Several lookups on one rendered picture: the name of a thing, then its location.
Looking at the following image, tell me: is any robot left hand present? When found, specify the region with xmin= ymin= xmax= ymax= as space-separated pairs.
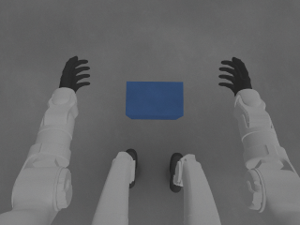
xmin=59 ymin=55 xmax=90 ymax=94

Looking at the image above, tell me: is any robot right forearm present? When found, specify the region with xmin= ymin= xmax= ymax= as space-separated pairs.
xmin=233 ymin=88 xmax=300 ymax=179

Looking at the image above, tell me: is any robot left upper arm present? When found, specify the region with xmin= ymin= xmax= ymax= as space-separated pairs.
xmin=0 ymin=166 xmax=73 ymax=225

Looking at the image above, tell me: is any right robot thigh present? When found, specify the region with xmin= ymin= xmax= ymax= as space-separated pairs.
xmin=176 ymin=158 xmax=221 ymax=225

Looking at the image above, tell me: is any left robot shin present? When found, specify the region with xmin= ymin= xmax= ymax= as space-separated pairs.
xmin=112 ymin=152 xmax=132 ymax=182

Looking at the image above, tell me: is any robot right hand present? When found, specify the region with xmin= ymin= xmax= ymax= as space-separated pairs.
xmin=218 ymin=57 xmax=252 ymax=96

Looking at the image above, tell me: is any robot left forearm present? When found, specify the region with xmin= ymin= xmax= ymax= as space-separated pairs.
xmin=11 ymin=87 xmax=79 ymax=208

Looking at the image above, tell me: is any carton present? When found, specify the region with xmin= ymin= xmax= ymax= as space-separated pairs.
xmin=126 ymin=82 xmax=184 ymax=120

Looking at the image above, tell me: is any robot right upper arm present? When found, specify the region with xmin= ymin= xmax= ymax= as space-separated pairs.
xmin=242 ymin=168 xmax=300 ymax=225

